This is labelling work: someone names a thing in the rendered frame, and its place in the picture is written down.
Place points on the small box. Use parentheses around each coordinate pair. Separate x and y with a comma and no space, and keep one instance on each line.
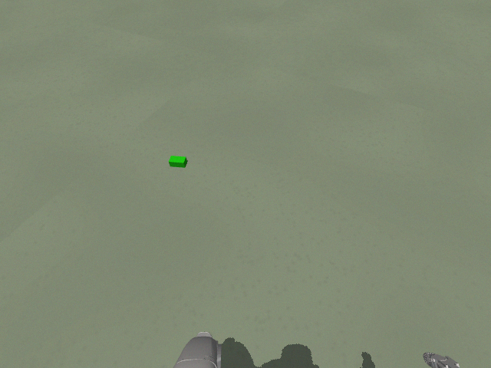
(178,161)

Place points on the right robot hand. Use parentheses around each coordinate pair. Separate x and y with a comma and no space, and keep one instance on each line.
(438,361)

